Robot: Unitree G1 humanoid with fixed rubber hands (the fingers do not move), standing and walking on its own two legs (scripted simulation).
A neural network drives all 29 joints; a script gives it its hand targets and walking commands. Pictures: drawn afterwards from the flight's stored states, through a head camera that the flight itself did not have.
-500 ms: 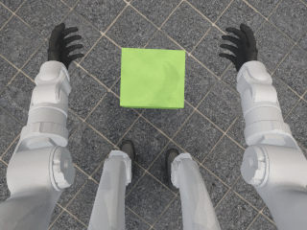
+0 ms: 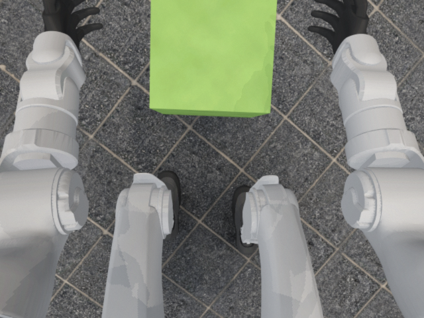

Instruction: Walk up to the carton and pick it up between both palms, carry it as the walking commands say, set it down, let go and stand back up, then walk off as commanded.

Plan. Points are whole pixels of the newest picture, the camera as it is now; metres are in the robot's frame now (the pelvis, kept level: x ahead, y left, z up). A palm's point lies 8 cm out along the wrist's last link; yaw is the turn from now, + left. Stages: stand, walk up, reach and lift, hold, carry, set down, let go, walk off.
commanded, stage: reach and lift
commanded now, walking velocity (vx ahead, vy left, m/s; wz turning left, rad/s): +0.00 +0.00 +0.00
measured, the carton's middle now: (210, 66) +0.54 +0.01 -0.37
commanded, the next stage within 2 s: none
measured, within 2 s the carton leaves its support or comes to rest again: neither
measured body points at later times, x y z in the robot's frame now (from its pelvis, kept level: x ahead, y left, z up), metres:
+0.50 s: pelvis -0.01 +0.00 -0.10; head +0.36 +0.01 +0.15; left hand +0.52 +0.23 -0.28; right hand +0.54 -0.18 -0.28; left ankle +0.12 +0.12 -0.44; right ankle +0.08 -0.11 -0.44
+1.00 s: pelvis -0.01 +0.00 -0.12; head +0.36 +0.01 +0.13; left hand +0.53 +0.22 -0.31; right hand +0.54 -0.18 -0.30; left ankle +0.12 +0.12 -0.44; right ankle +0.08 -0.11 -0.44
